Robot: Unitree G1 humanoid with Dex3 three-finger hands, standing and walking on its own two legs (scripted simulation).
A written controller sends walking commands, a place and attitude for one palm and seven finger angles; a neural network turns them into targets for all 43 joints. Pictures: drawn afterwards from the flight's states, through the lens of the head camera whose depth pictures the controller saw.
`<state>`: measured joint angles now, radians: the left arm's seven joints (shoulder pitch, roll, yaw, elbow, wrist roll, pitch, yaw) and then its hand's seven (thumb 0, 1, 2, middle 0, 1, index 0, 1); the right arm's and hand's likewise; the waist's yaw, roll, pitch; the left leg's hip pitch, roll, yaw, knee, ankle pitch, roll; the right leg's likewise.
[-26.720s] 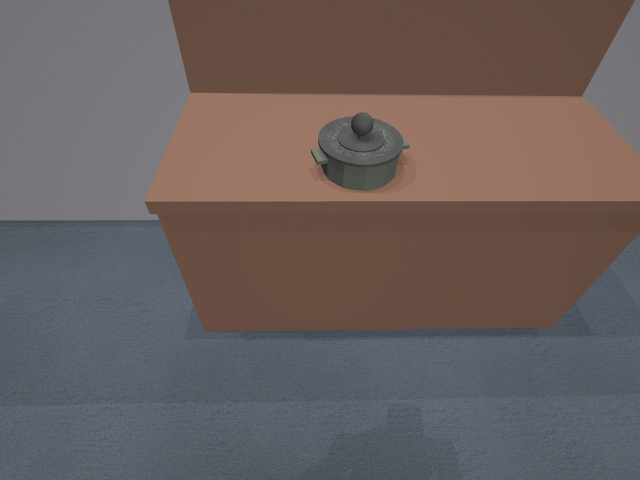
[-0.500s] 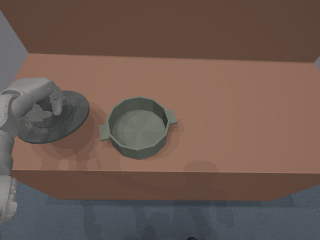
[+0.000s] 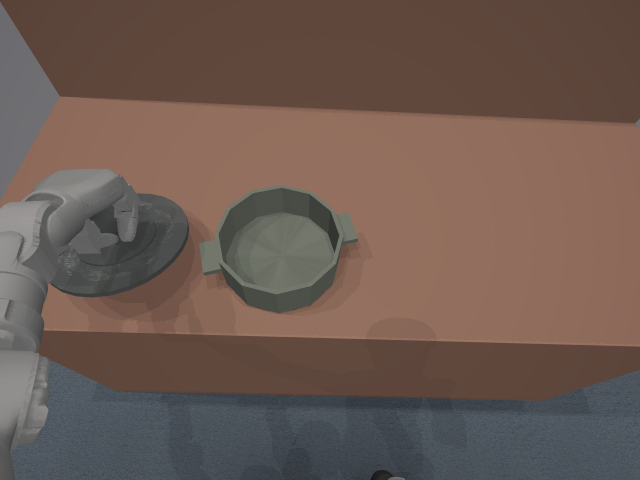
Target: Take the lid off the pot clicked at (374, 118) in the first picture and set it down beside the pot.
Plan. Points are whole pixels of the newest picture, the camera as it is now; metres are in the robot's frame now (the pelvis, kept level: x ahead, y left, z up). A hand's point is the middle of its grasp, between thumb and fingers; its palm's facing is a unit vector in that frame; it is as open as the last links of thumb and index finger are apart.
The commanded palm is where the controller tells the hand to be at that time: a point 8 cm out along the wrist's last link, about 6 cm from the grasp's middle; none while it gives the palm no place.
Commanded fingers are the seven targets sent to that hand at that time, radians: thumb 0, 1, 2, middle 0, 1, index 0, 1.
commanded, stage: lower the lid onto the table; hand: left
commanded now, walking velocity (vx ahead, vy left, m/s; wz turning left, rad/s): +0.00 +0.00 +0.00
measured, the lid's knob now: (106, 218) +0.45 +0.30 +0.00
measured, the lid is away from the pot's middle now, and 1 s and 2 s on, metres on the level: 0.24 0.25 0.26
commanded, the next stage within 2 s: open the fingers wide in 0.90 s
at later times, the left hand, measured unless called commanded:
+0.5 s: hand (105, 241) +0.42 +0.30 -0.01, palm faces -0.53 -0.04 -0.85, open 4.4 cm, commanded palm +0.46 +0.30 +0.04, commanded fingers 0.00 0.63 1.02 -0.70 -0.97 -1.06 -1.14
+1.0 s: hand (110, 243) +0.43 +0.30 -0.03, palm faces -0.53 -0.05 -0.85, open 4.4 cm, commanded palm +0.44 +0.30 +0.01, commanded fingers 0.00 0.62 1.01 -0.69 -0.97 -1.04 -1.14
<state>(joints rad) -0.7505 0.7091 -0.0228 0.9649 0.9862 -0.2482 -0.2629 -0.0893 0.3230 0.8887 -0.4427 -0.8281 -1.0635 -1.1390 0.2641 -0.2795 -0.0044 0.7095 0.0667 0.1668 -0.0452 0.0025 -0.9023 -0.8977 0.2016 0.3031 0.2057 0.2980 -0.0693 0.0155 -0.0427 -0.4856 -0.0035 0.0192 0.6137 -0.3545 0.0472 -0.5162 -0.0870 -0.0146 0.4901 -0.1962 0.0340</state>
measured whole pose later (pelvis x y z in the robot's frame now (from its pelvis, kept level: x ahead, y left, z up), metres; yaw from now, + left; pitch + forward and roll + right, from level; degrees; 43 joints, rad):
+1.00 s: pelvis -0.03 +0.00 -0.04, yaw -1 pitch +21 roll -4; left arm -0.89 0.82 0.02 1.12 1.04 -0.28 -0.25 -0.08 0.29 0.88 -0.47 -0.88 -1.11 -1.15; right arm 0.32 -0.27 0.03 0.68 0.07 0.19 -0.07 0.00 -0.90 -0.90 0.20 0.30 0.21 0.30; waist -0.14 0.01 -0.08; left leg -0.84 0.03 0.01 0.91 -0.44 0.05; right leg -0.86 -0.06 0.00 0.75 -0.26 0.04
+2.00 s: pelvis -0.03 +0.02 -0.03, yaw -2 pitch +18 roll -4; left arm -0.80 0.71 -0.03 1.07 1.03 -0.20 -0.14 0.00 0.06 0.58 -0.27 -0.88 -0.42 -0.95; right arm 0.33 -0.26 0.00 0.69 0.07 0.23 -0.02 0.00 -0.90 -0.90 0.20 0.30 0.21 0.30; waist -0.12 0.02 -0.10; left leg -0.76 0.00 0.03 0.88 -0.44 0.08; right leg -0.78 -0.07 0.02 0.70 -0.25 -0.01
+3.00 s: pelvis +0.00 +0.01 -0.01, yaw +0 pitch +13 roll -3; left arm -0.76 0.72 -0.03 0.94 0.97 -0.21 -0.25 0.00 0.03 0.57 -0.33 -0.91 -0.33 -0.92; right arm 0.30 -0.27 0.00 0.68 0.09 0.20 -0.03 0.00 -0.90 -0.90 0.20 0.30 0.20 0.30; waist -0.07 0.03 -0.07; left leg -0.51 -0.01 0.02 0.68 -0.39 0.06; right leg -0.53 -0.08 0.01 0.53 -0.22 0.03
